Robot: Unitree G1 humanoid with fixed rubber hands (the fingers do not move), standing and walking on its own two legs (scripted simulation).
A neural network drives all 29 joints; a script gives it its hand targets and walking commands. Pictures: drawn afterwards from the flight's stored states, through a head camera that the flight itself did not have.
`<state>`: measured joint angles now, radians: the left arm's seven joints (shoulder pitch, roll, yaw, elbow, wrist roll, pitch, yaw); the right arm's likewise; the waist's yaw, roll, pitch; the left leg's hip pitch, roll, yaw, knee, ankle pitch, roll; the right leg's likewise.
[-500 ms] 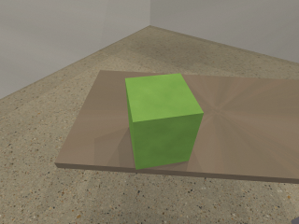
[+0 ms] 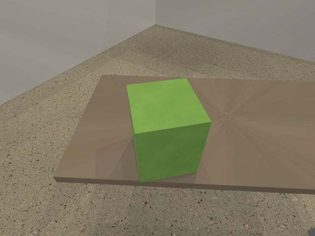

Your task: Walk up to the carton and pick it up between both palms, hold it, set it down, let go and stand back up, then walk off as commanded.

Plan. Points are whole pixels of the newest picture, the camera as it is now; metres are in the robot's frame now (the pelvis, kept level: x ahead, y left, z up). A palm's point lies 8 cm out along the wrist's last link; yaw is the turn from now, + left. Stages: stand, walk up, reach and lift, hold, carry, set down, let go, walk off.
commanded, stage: stand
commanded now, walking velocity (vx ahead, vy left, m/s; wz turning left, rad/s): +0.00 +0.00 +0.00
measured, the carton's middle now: (163, 130) +0.46 +0.00 +0.00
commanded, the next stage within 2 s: walk off in 0.20 s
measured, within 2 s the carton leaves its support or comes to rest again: neither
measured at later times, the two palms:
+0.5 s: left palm out of the picture +0.09 +0.29 -0.12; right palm out of the picture +0.07 -0.31 -0.12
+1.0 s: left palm out of the picture +0.03 +0.26 -0.11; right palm out of the picture +0.01 -0.36 -0.12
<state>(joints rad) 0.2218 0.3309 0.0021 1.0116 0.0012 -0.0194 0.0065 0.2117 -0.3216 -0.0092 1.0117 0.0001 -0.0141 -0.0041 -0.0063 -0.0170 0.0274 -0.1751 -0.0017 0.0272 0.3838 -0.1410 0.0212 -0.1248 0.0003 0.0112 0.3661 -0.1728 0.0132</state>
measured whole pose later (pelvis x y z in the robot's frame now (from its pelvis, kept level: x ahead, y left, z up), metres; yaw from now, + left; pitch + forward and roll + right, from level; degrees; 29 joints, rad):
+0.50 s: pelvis +0.01 -0.01 -0.01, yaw -1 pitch -2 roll +0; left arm 0.19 0.35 0.04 0.97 -0.01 0.00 0.02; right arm 0.20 -0.34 -0.03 0.98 0.01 0.00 -0.01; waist -0.01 -0.02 0.07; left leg -0.22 0.01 0.04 0.47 -0.20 0.01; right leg -0.19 0.01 0.02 0.47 -0.24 0.00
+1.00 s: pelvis -0.09 -0.04 -0.02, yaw +0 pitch -3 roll +1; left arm 0.17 0.36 0.03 0.67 0.04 0.05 0.03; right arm 0.19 -0.42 -0.05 0.81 -0.01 0.07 -0.01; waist 0.04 -0.01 0.19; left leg -0.36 -0.06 -0.11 1.03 -0.54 -0.04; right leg -0.36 -0.01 0.00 0.64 -0.23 -0.02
